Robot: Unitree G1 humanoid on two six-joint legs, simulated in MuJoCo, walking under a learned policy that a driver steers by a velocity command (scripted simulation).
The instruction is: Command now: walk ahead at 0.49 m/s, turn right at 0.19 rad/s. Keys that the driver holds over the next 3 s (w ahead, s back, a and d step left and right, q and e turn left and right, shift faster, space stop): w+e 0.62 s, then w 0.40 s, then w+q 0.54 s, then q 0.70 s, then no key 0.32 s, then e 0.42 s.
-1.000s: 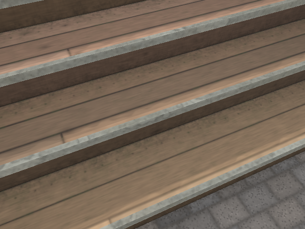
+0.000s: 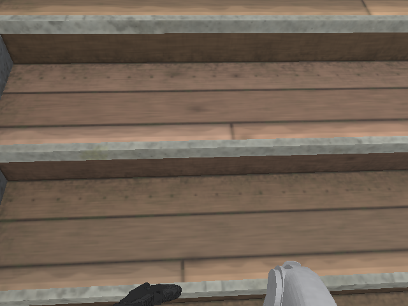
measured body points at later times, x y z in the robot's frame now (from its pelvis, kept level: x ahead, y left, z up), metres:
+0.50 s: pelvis +0.31 -0.03 +0.17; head +0.32 -0.04 +0.62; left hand +0.24 +0.16 +0.02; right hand +0.52 -0.22 +0.09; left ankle +0.49 +0.06 -0.36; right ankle +0.20 -0.07 -0.58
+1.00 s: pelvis +0.59 -0.10 +0.31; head +0.59 -0.10 +0.76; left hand +0.90 -0.11 +0.26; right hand +0.36 -0.13 +0.17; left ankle +0.49 +0.06 -0.42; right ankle +0.69 -0.29 -0.15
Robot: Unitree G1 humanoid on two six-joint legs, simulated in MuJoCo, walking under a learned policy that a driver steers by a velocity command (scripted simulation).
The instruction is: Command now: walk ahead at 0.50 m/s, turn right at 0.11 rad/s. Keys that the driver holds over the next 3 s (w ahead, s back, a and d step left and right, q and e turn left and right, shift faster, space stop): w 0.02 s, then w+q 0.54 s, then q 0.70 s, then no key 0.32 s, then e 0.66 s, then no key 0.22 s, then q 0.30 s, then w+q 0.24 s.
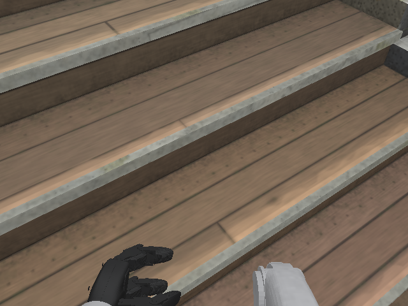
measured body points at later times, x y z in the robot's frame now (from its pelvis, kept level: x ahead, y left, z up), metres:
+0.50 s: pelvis +0.30 -0.03 +0.16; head +0.30 -0.03 +0.61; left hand +0.20 +0.16 +0.00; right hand +0.51 -0.21 +0.05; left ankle +0.32 +0.11 -0.23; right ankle +0.27 -0.13 -0.57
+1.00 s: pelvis +0.50 +0.03 +0.31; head +0.50 +0.03 +0.76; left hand +0.59 +0.34 +0.22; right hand +0.64 -0.16 +0.16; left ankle +0.50 +0.13 -0.41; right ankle +0.62 -0.08 -0.26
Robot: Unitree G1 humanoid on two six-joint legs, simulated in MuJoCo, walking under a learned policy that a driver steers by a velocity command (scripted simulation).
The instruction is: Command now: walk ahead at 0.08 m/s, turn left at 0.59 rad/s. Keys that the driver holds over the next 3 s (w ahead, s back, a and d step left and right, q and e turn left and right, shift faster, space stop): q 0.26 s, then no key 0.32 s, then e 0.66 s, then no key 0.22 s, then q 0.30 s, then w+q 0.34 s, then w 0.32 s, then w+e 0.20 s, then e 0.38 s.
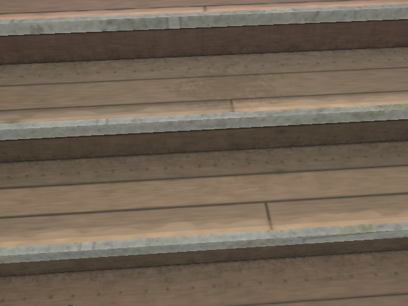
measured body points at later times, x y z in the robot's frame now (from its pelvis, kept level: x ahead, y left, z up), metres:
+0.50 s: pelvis +0.04 -0.05 +0.01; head +0.06 -0.07 +0.46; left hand +0.13 +0.18 -0.08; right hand +0.26 -0.23 -0.10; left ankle +0.03 +0.10 -0.66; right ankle +0.07 -0.14 -0.72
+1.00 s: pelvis +0.05 -0.05 +0.02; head +0.06 -0.06 +0.47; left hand +0.18 +0.22 -0.07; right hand +0.26 -0.30 -0.06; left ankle +0.04 +0.09 -0.71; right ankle +0.01 -0.15 -0.65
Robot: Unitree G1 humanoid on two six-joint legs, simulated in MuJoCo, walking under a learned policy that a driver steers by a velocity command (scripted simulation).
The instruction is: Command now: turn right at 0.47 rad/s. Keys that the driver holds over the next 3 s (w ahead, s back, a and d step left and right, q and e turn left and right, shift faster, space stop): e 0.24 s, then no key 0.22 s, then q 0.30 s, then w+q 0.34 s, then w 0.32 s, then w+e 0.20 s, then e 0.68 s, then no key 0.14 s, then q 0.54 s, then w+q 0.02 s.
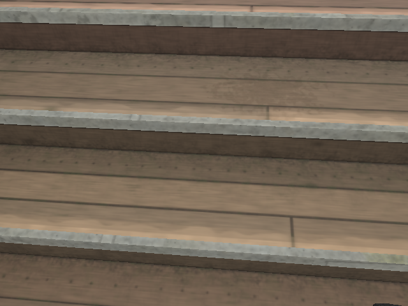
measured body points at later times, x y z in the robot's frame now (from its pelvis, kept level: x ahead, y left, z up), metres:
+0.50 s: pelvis +0.01 -0.04 +0.00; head +0.03 -0.07 +0.45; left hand +0.23 +0.13 -0.08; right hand +0.11 -0.34 -0.11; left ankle +0.02 +0.12 -0.64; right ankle -0.02 -0.10 -0.73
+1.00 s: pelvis +0.05 +0.03 +0.00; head +0.05 +0.03 +0.45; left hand +0.21 +0.29 -0.10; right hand +0.16 -0.24 -0.11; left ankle +0.02 +0.12 -0.73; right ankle -0.04 -0.10 -0.62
